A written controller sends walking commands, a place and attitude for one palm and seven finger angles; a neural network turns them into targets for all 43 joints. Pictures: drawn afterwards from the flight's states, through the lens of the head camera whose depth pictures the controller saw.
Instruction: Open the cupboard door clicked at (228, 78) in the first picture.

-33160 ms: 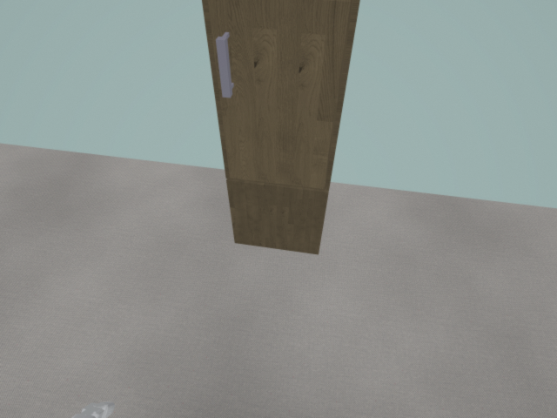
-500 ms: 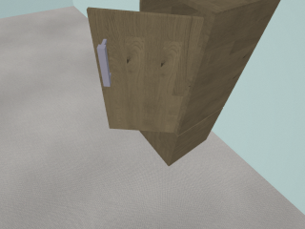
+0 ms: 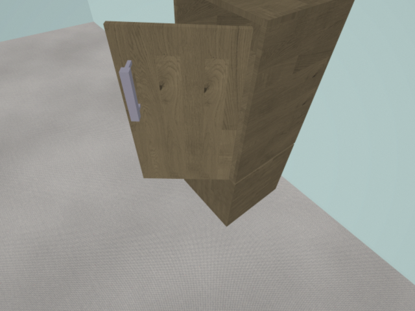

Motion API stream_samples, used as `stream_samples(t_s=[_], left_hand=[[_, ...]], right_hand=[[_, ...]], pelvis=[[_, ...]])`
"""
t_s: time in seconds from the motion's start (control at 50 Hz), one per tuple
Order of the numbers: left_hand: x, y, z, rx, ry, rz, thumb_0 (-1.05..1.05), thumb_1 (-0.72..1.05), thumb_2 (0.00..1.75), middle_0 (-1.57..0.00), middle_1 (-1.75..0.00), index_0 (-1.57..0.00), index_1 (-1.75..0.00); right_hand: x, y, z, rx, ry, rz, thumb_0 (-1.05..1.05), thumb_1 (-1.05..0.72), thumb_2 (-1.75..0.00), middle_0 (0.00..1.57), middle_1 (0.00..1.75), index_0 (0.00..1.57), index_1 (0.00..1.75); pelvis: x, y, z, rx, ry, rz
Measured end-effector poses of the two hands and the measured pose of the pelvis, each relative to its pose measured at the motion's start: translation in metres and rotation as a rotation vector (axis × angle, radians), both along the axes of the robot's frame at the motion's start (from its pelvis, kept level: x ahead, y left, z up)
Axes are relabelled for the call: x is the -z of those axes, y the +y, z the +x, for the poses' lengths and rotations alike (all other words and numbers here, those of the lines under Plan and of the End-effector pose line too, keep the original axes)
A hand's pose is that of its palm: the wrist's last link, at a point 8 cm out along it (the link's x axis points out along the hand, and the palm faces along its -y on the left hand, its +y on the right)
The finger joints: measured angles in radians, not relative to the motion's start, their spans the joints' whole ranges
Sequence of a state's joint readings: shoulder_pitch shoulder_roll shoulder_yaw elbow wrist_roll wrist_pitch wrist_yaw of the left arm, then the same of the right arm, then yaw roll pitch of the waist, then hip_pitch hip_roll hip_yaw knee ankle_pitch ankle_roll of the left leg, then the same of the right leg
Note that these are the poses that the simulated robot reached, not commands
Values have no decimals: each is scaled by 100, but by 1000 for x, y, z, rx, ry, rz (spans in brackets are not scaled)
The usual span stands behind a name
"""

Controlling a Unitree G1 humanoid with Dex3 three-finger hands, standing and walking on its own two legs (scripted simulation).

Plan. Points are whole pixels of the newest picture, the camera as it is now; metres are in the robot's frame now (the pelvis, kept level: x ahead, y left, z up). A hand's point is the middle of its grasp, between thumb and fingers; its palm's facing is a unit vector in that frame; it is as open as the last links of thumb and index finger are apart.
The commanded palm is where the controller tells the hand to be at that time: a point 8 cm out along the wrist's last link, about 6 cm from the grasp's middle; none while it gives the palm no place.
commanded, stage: come to a stop and stand still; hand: left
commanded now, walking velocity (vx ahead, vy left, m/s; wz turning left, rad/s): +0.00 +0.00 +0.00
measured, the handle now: (132, 91) +0.62 +0.24 +0.08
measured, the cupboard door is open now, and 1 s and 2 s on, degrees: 51 51 51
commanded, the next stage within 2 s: look again from close up in 0.08 s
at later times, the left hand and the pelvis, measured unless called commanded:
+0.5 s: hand out of the picture +0.02 +0.19 -0.18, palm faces +0.03 -0.97 -0.24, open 7.4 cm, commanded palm none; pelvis +0.01 +0.01 -0.01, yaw +0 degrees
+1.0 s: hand out of the picture +0.01 +0.16 -0.19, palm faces +0.04 -0.99 -0.17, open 7.4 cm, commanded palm none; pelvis +0.04 +0.00 -0.01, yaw +0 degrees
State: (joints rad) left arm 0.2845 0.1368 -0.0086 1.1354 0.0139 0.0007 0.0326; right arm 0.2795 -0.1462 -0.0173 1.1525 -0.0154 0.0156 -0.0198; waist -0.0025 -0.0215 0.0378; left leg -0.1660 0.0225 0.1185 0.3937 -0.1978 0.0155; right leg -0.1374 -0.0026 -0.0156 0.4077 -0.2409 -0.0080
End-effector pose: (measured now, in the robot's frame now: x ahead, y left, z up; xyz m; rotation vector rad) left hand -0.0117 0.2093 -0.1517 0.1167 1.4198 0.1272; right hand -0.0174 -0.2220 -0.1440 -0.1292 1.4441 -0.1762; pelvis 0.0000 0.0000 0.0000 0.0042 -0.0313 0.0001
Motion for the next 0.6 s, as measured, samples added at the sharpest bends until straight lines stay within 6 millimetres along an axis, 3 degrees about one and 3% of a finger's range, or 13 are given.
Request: stream_samples(t_s=[0.1,0.2,0.4,0.6], left_hand=[[0,-3,-3,-4,16,-6,1,91,89,-20,-30,-20,-30],[0,-3,-2,-1,19,3,1,91,89,-20,-30,-20,-30],[-6,22,14,9,-41,77,1,91,89,-20,-30,-20,-30],[-8,22,31,20,-77,80,1,91,90,-20,-30,-20,-30]], right_hand=[[0,7,-25,19,68,14,0,-91,-90,20,30,19,30],[1,16,-32,24,93,33,1,-91,-90,20,30,19,30],[22,30,11,-35,-49,79,1,-92,-90,20,30,19,30],[18,12,35,-42,-100,40,2,-93,-90,20,30,19,30]], pelvis=[[0,-1,0,-3,6,-1],[1,0,2,-5,13,-6],[10,10,9,-16,17,-4],[9,8,15,0,15,11]])
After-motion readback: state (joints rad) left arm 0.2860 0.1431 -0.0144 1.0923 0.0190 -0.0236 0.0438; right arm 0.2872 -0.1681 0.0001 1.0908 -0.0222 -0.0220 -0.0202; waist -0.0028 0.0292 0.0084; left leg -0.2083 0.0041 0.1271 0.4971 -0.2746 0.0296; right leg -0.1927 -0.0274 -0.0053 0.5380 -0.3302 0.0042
